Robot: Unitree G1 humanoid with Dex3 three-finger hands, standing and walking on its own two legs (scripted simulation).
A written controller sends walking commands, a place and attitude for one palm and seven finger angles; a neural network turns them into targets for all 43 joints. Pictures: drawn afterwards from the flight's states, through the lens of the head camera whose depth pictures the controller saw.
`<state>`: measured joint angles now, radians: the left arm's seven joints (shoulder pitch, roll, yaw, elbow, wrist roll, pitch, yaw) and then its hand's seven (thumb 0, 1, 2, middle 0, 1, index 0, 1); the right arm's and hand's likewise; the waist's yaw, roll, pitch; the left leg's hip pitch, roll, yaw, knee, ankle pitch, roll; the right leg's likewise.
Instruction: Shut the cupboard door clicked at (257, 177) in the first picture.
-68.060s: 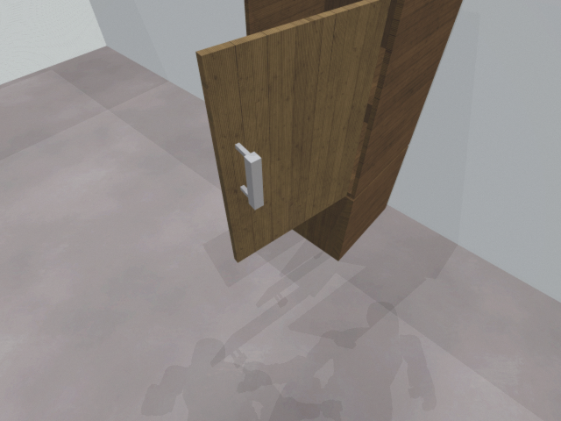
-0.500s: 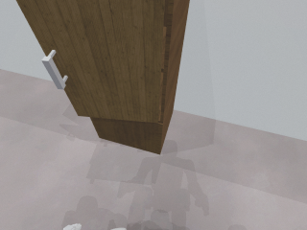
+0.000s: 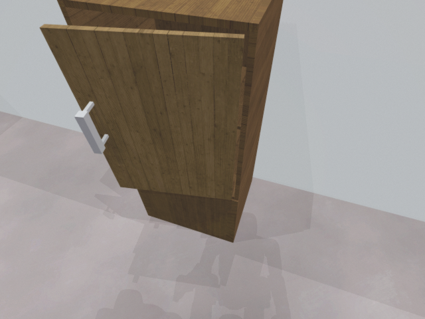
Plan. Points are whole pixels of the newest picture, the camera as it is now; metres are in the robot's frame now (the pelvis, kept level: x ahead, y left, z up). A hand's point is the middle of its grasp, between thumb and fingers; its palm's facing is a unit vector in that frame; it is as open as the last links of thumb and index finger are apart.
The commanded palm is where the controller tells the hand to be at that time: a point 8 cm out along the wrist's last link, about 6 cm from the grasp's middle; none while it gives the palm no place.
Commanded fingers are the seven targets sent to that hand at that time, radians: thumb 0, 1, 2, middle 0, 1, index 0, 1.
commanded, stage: take the last steps up to it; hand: left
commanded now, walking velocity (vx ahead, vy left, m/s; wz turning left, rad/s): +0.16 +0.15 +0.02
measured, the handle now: (94, 128) +0.58 +0.36 +0.00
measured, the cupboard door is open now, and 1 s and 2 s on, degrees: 11 11 11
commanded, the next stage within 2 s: come to a stop and stand still in 0.02 s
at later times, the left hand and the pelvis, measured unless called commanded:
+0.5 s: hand out of the picture +0.08 +0.24 -0.17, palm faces +0.05 -0.95 -0.29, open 7.4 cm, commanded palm none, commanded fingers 0.00 0.90 0.90 -0.20 -0.30 -0.20 -0.30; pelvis +0.07 +0.03 -0.01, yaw +0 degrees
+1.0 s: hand out of the picture +0.11 +0.22 -0.17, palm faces -0.01 -0.98 -0.22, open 7.3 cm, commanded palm none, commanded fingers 0.00 0.90 0.90 -0.20 -0.30 -0.20 -0.30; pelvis +0.07 +0.04 +0.00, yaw -1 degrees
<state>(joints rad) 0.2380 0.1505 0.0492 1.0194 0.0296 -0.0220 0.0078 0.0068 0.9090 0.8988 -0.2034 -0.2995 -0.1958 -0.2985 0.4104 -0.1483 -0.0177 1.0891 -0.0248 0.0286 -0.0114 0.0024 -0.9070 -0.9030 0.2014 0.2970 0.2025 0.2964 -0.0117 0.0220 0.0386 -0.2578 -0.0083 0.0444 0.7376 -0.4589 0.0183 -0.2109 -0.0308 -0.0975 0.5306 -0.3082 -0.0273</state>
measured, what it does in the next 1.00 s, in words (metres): steps on the spot: left foot, then right foot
